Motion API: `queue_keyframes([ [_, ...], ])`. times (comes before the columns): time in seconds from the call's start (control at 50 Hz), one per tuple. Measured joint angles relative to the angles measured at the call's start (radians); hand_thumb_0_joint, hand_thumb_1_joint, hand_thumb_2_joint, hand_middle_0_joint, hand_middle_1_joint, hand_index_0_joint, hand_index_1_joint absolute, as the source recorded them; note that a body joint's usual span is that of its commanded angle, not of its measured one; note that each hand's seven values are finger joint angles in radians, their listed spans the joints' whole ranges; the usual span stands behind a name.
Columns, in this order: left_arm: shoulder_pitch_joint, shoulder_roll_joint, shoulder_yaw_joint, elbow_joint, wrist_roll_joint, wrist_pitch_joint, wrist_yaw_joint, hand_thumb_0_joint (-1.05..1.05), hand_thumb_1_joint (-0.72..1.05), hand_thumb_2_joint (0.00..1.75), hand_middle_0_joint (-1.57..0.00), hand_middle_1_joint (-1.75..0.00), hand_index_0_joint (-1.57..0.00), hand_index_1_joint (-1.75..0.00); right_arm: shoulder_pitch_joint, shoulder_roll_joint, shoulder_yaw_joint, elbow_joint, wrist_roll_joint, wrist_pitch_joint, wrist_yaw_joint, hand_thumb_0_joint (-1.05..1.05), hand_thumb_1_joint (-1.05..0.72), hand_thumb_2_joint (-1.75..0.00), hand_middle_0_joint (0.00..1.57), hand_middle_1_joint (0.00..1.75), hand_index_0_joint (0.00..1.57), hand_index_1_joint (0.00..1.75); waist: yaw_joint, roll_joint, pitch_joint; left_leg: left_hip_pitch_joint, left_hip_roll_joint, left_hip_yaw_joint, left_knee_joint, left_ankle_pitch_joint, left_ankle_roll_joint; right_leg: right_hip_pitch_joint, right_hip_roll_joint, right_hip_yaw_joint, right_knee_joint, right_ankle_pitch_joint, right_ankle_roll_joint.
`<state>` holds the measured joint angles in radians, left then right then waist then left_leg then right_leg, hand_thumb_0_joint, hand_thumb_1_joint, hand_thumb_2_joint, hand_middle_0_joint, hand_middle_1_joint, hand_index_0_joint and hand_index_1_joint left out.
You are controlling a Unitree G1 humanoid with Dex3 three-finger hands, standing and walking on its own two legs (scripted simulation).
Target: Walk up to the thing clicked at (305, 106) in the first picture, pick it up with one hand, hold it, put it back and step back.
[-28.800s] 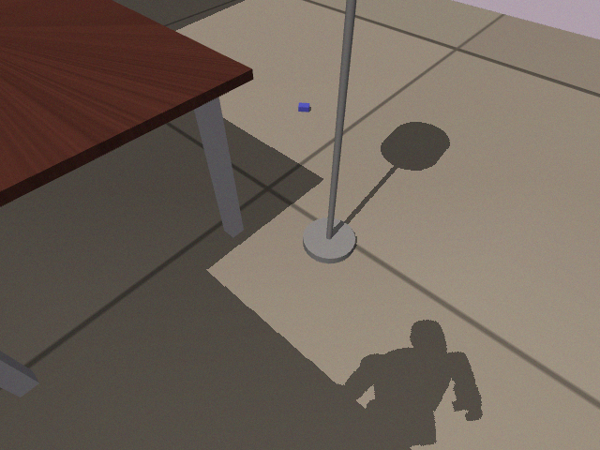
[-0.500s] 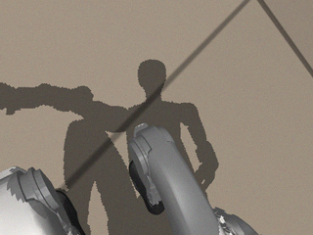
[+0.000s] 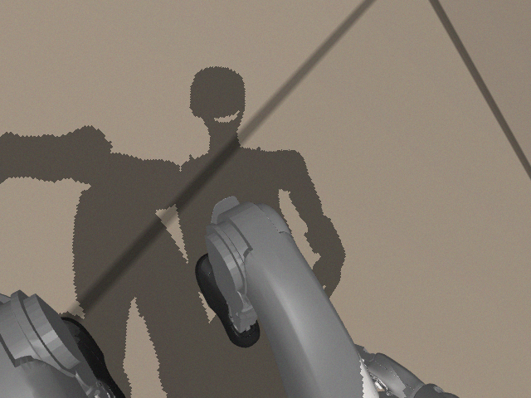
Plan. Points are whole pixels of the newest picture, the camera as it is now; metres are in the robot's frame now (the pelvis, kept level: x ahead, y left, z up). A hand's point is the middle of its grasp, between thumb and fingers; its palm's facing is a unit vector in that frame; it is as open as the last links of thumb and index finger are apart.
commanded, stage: rest palm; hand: left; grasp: from above
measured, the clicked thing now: out of the picture +0.44 +0.38 -0.31
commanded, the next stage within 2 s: close in 1.60 s
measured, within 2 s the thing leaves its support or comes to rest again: neither
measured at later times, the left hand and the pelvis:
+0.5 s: hand out of the picture +0.43 +0.36 -0.26, palm faces -0.12 -0.43 -0.89, open 13.9 cm; pelvis +0.00 +0.01 +0.00, yaw -2 degrees
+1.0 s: hand out of the picture +0.43 +0.36 -0.27, palm faces -0.13 -0.43 -0.90, open 14.1 cm; pelvis +0.00 +0.01 +0.00, yaw -3 degrees
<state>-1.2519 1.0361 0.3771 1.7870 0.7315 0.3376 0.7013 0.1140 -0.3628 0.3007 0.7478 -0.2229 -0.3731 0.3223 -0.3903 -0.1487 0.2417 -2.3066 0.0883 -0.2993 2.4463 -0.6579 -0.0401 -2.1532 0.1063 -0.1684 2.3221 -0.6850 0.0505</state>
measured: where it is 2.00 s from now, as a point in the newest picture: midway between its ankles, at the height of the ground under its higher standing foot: (171, 349)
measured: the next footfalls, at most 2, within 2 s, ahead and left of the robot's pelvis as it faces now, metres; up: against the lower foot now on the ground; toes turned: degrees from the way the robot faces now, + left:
none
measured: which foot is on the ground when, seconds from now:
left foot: down 0.00-1.00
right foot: down 0.00-1.00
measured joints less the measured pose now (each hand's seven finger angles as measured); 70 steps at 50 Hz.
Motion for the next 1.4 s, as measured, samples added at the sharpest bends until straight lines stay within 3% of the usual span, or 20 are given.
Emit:
queue_keyframes([
  [0.4,0.007,0.043,-0.031,0.008,-0.045,-0.015,0.036,0.00,-0.48,0.92,-0.08,-1.10,-0.11,-1.08,-0.017,-0.006,0.064,-0.054,-0.008,0.000,0.023,0.00,-0.92,-0.90,0.20,0.30,0.19,0.30,-0.022,-0.031,0.036,0.014,0.001,-0.032,0.023,-0.023,0.008,0.033,0.011,-0.023,-0.009,-0.010,0.015],
  [0.98,0.006,0.068,-0.078,-0.018,-0.052,-0.016,0.031,0.00,-0.53,0.98,-0.10,-1.05,-0.09,-1.06,-0.023,-0.020,0.086,-0.081,0.000,0.004,0.023,0.00,-0.92,-0.90,0.20,0.30,0.19,0.30,-0.027,-0.055,0.046,0.013,-0.002,-0.051,0.027,-0.032,0.013,0.049,0.013,-0.038,-0.026,-0.015,0.021],
  [1.4,0.020,0.074,-0.071,-0.034,-0.062,-0.013,0.027,0.00,-0.51,0.97,-0.12,-1.01,-0.10,-1.04,-0.032,-0.023,0.092,-0.104,0.006,0.013,0.023,0.00,-0.91,-0.90,0.20,0.30,0.19,0.30,-0.022,-0.053,0.050,0.014,0.000,-0.058,0.027,-0.033,0.011,0.048,0.016,-0.044,-0.030,-0.010,0.020],
])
